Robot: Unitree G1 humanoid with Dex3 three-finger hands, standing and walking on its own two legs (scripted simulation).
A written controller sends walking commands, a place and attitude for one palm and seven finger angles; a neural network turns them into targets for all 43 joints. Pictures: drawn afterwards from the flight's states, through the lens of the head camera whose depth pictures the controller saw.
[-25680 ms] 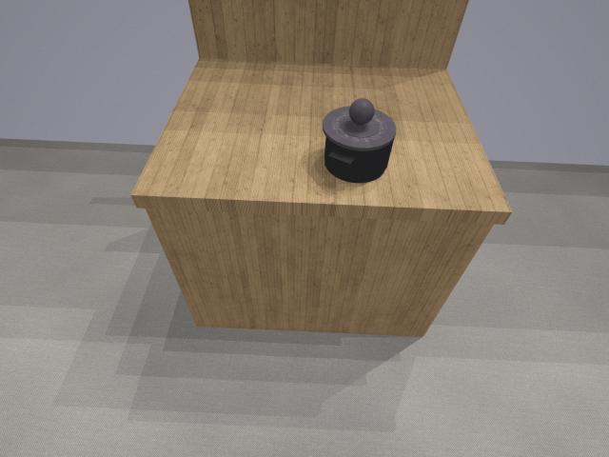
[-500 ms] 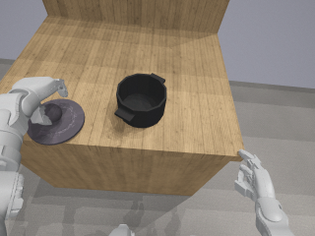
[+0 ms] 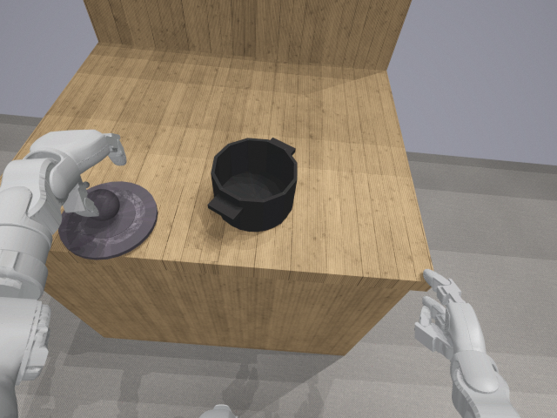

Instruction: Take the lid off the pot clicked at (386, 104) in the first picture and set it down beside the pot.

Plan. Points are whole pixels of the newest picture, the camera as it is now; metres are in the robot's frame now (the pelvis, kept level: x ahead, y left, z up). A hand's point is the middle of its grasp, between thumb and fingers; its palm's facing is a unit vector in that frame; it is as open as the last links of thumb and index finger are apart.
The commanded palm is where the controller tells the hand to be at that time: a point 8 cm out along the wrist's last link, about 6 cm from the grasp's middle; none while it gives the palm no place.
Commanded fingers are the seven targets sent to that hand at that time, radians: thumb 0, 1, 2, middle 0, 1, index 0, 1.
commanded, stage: raise the empty hand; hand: left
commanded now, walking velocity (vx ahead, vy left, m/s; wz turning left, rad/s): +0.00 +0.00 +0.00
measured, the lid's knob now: (102, 204) +0.43 +0.32 -0.01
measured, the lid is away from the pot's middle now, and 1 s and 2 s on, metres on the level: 0.26 0.26 0.26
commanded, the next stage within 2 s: draw the hand back to the body in 1.00 s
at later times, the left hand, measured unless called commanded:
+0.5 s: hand (72, 152) +0.43 +0.31 +0.12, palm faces -0.37 -0.10 -0.93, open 11.0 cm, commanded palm +0.45 +0.31 +0.19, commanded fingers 0.00 -0.07 0.76 -0.40 -0.77 -0.40 -0.77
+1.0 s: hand (53, 128) +0.42 +0.31 +0.17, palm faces -0.34 -0.10 -0.93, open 11.0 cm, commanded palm +0.44 +0.31 +0.23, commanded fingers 0.00 -0.07 0.76 -0.40 -0.77 -0.40 -0.77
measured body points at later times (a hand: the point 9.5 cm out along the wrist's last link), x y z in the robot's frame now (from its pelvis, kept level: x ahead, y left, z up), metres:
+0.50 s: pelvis +0.01 +0.00 +0.01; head +0.07 +0.01 +0.46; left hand +0.45 +0.32 +0.17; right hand +0.26 -0.25 -0.01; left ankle +0.03 +0.11 -0.71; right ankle +0.00 -0.20 -0.71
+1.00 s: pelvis +0.01 -0.02 +0.02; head +0.06 +0.00 +0.47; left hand +0.44 +0.32 +0.22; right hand +0.26 -0.26 -0.01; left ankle +0.03 +0.11 -0.71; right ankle +0.00 -0.20 -0.71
